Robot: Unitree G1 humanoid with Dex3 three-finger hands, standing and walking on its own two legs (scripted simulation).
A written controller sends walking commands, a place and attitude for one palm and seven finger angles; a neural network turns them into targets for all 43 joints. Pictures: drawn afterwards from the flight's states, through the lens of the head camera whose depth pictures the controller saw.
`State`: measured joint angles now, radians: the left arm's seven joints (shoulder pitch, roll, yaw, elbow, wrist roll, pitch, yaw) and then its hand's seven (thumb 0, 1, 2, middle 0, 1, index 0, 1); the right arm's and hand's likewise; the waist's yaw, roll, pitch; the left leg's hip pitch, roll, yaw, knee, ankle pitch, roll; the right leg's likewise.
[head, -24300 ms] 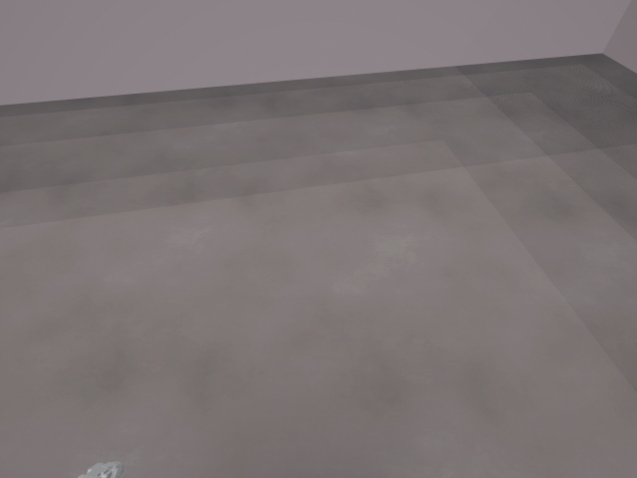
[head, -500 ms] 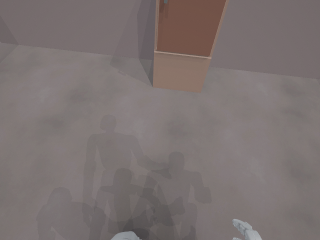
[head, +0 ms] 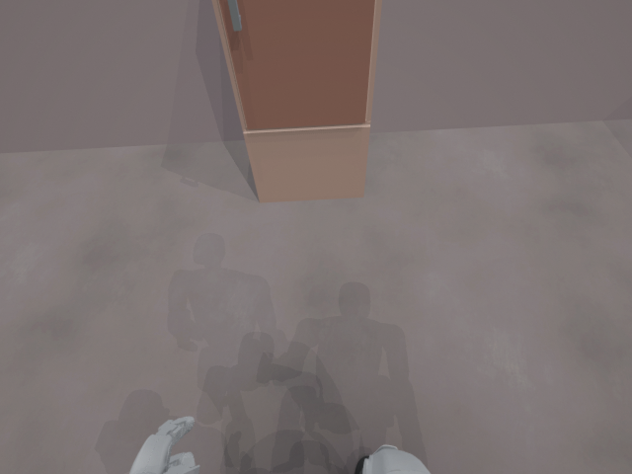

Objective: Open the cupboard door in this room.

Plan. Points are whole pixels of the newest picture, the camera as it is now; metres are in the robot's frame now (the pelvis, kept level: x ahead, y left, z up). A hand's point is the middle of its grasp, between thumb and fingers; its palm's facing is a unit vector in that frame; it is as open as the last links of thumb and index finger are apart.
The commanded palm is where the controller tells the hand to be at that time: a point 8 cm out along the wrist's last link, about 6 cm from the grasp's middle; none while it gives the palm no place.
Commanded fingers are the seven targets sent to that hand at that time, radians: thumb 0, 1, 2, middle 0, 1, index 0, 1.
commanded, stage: stand and wait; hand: left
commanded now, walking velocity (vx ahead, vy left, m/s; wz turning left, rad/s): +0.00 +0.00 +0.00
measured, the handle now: out of the picture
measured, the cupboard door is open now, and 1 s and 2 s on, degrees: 0 0 0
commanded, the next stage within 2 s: look at it before walking up in 1.00 s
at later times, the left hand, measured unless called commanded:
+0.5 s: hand out of the picture +0.09 +0.18 -0.16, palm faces +0.06 -0.99 -0.14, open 7.4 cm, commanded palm none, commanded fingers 0.00 0.90 0.90 -0.20 -0.30 -0.20 -0.30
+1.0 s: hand out of the picture +0.12 +0.21 -0.16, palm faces +0.00 -0.98 -0.18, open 7.4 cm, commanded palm none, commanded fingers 0.00 0.90 0.90 -0.20 -0.30 -0.20 -0.30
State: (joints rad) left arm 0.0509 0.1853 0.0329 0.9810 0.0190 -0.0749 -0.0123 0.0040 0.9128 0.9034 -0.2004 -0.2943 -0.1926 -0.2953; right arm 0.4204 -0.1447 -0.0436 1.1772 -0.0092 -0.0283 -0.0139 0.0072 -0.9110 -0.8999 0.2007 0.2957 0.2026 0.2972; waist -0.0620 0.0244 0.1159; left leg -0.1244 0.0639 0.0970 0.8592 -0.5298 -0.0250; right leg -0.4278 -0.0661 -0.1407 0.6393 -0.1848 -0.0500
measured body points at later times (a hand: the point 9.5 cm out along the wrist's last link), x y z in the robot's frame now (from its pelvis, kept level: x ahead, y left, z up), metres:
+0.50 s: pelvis +0.09 +0.02 +0.02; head +0.09 +0.04 +0.47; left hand +0.09 +0.23 -0.15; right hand +0.15 -0.21 -0.12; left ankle +0.10 +0.13 -0.72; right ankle +0.09 -0.09 -0.72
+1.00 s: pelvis +0.13 +0.04 +0.02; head +0.14 +0.05 +0.47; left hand +0.12 +0.26 -0.14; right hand +0.09 -0.16 -0.14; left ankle +0.10 +0.13 -0.72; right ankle +0.09 -0.09 -0.72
